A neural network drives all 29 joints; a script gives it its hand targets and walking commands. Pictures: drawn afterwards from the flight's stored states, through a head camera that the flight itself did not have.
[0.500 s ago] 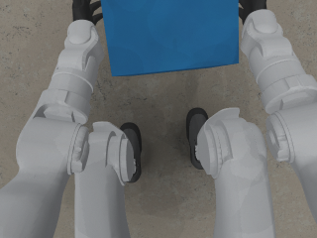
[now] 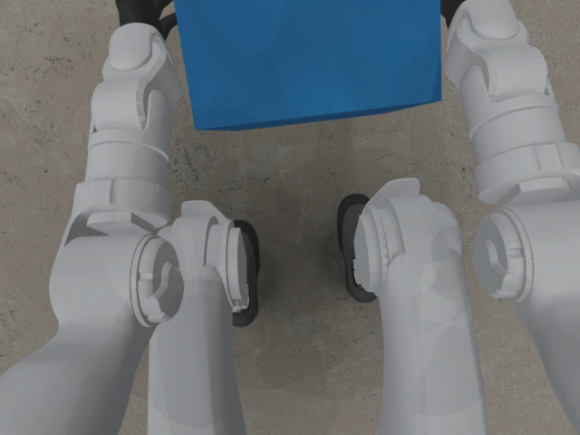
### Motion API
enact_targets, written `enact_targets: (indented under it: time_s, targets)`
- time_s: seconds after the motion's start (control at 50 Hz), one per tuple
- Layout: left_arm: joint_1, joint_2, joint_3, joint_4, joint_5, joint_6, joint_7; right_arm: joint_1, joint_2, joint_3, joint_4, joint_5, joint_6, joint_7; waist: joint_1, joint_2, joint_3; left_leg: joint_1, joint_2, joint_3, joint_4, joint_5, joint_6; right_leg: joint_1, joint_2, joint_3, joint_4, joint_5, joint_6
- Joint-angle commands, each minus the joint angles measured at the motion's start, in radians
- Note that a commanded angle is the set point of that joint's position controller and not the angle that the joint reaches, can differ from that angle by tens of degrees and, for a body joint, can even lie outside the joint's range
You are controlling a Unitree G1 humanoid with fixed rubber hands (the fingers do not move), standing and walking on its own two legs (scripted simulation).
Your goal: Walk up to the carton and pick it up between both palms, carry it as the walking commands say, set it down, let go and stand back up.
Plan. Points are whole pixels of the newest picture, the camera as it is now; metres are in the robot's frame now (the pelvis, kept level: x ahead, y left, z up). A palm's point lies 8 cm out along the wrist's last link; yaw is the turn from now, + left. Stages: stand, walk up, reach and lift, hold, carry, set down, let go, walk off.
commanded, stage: reach and lift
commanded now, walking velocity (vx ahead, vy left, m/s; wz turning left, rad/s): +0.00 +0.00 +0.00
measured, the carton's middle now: (304, 48) +0.52 -0.04 -0.20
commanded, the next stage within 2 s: none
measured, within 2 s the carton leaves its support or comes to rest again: neither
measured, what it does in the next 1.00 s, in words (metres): rises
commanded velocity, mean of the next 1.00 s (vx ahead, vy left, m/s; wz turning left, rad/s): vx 0.00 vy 0.00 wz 0.00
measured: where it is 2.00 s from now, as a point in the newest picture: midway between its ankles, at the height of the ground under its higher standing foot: (300, 279)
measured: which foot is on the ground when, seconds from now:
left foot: down 0.00-1.00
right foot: down 0.00-1.00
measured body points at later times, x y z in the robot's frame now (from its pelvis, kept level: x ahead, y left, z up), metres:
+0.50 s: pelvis +0.01 +0.00 +0.05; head +0.35 -0.04 +0.32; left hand +0.54 +0.13 -0.08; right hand +0.53 -0.20 -0.09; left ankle +0.14 +0.12 -0.37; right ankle +0.17 -0.12 -0.37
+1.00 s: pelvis +0.00 +0.00 +0.09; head +0.33 -0.03 +0.39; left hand +0.53 +0.13 -0.01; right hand +0.52 -0.20 -0.02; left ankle +0.14 +0.12 -0.37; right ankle +0.17 -0.12 -0.37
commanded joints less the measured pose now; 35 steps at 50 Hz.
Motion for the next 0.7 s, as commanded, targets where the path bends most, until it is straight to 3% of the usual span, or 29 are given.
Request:
enact_targets:
  time_s: [0.0,0.04,0.06,0.1,0.12,0.14,0.16,0.18,0.2,0.22,0.3,0.36,0.38,0.4,0.44,0.48,0.56,0.58,0.62,0.66,0.68]
  targets:
    - [-0.749,-1.028,-0.389,-0.154,-0.04,0.004,-0.287,-0.614,1.043,0.292,-0.232,0.048,0.01,0.263,-0.016,-0.032,-1.922,0.354,-0.066,0.073,-0.218,-0.036,0.033,0.664,0.077,-0.08,-0.175,0.003,-0.011]
    - [-0.776,-1.053,-0.435,-0.251,-0.071,0.004,-0.29,-0.626,1.046,0.334,-0.336,0.062,0.013,0.268,-0.021,-0.045,-2.092,0.411,-0.076,0.075,-0.21,0.052,0.029,0.755,0.081,-0.082,-0.168,0.099,-0.002]
    - [-0.813,-1.056,-0.474,-0.325,-0.094,0.007,-0.284,-0.666,1.074,0.378,-0.413,0.096,0.017,0.265,-0.006,-0.054,-2.242,0.477,-0.076,0.076,-0.206,0.115,0.026,0.846,0.081,-0.079,-0.168,0.166,0.002]
    - [-0.729,-1.046,-0.446,-0.23,-0.06,0.035,-0.292,-0.608,1.069,0.354,-0.349,0.07,0.038,0.264,-0.007,-0.051,-2.14,0.411,-0.077,0.071,-0.215,0.065,0.034,0.799,0.081,-0.07,-0.18,0.122,-0.005]
    - [-0.726,-1.064,-0.436,-0.272,-0.054,0.04,-0.294,-0.602,1.095,0.35,-0.363,0.059,0.048,0.266,-0.009,-0.068,-2.146,0.423,-0.078,0.071,-0.225,0.078,0.037,0.814,0.089,-0.077,-0.182,0.126,-0.001]
    - [-0.713,-1.071,-0.437,-0.257,-0.045,0.049,-0.295,-0.591,1.086,0.359,-0.373,0.062,0.052,0.269,0.008,-0.04,-2.134,0.41,-0.076,0.079,-0.233,0.078,0.03,0.824,0.09,-0.068,-0.192,0.123,-0.003]
    - [-0.702,-1.074,-0.449,-0.295,-0.052,0.052,-0.296,-0.584,1.107,0.389,-0.418,0.071,0.058,0.267,0.007,-0.071,-2.196,0.428,-0.08,0.076,-0.233,0.103,0.032,0.861,0.094,-0.067,-0.195,0.155,0.004]
    - [-0.663,-1.071,-0.452,-0.257,-0.047,0.059,-0.302,-0.553,1.091,0.375,-0.395,0.061,0.065,0.27,0.009,-0.064,-2.187,0.416,-0.083,0.081,-0.241,0.097,0.032,0.854,0.095,-0.068,-0.201,0.151,0.003]
    - [-0.674,-1.081,-0.468,-0.324,-0.055,0.057,-0.302,-0.559,1.118,0.396,-0.451,0.071,0.068,0.268,0.012,-0.059,-2.247,0.451,-0.083,0.078,-0.239,0.142,0.035,0.88,0.099,-0.06,-0.203,0.195,0.003]
    - [-0.664,-1.093,-0.49,-0.326,-0.058,0.062,-0.304,-0.519,1.107,0.382,-0.432,0.054,0.073,0.269,-0.008,-0.048,-2.247,0.458,-0.083,0.073,-0.249,0.153,0.028,0.877,0.101,-0.066,-0.202,0.217,0.0]
    - [-0.611,-1.091,-0.55,-0.414,-0.056,0.073,-0.301,-0.472,1.122,0.425,-0.491,0.065,0.084,0.264,0.008,-0.029,-2.344,0.525,-0.085,0.068,-0.264,0.226,0.02,0.934,0.106,-0.046,-0.223,0.299,-0.002]
    - [-0.604,-1.083,-0.547,-0.416,-0.047,0.074,-0.302,-0.457,1.116,0.416,-0.489,0.051,0.086,0.261,0.005,-0.028,-2.269,0.498,-0.089,0.064,-0.291,0.182,0.024,0.915,0.109,-0.042,-0.248,0.264,-0.002]
    - [-0.577,-1.099,-0.538,-0.365,-0.042,0.077,-0.302,-0.436,1.105,0.4,-0.441,0.032,0.089,0.261,-0.017,-0.045,-2.2,0.459,-0.088,0.062,-0.3,0.136,0.021,0.887,0.109,-0.049,-0.259,0.211,-0.006]
    - [-0.613,-1.077,-0.548,-0.428,-0.05,0.07,-0.3,-0.461,1.113,0.418,-0.486,0.045,0.085,0.259,0.01,-0.053,-2.247,0.493,-0.092,0.061,-0.303,0.147,0.025,0.905,0.109,-0.045,-0.263,0.217,-0.002]
    - [-0.623,-1.09,-0.576,-0.459,-0.068,0.074,-0.292,-0.458,1.107,0.434,-0.524,0.046,0.089,0.255,-0.02,-0.05,-2.318,0.555,-0.092,0.052,-0.313,0.179,0.022,0.941,0.109,-0.048,-0.273,0.249,-0.004]
    - [-0.579,-1.1,-0.575,-0.428,-0.058,0.09,-0.29,-0.49,1.083,0.441,-0.555,0.057,0.089,0.251,-0.013,-0.034,-2.321,0.586,-0.093,0.05,-0.33,0.171,0.022,0.939,0.113,-0.053,-0.287,0.235,-0.006]
    - [-0.591,-1.11,-0.536,-0.374,-0.025,0.103,-0.289,-0.496,1.08,0.409,-0.488,0.034,0.096,0.264,-0.007,-0.031,-2.206,0.571,-0.094,0.054,-0.371,0.068,0.025,0.874,0.112,-0.062,-0.329,0.104,-0.008]
    - [-0.621,-1.123,-0.549,-0.398,-0.041,0.103,-0.291,-0.509,1.089,0.42,-0.512,0.043,0.097,0.266,-0.019,-0.031,-2.254,0.604,-0.092,0.05,-0.376,0.074,0.026,0.903,0.113,-0.06,-0.338,0.108,-0.01]
    - [-0.619,-1.097,-0.519,-0.377,-0.015,0.11,-0.294,-0.496,1.098,0.389,-0.454,0.028,0.11,0.274,0.0,-0.027,-2.222,0.586,-0.094,0.056,-0.4,0.035,0.029,0.883,0.112,-0.059,-0.355,0.07,-0.01]
    - [-0.625,-1.133,-0.538,-0.414,-0.026,0.118,-0.295,-0.504,1.13,0.401,-0.499,0.046,0.111,0.278,-0.005,-0.019,-2.295,0.654,-0.094,0.045,-0.416,0.061,0.028,0.923,0.119,-0.066,-0.36,0.09,-0.012]
    - [-0.631,-1.13,-0.533,-0.382,-0.02,0.121,-0.297,-0.486,1.113,0.387,-0.455,0.025,0.117,0.281,-0.007,-0.019,-2.254,0.609,-0.096,0.055,-0.415,0.043,0.025,0.909,0.117,-0.066,-0.365,0.077,-0.011]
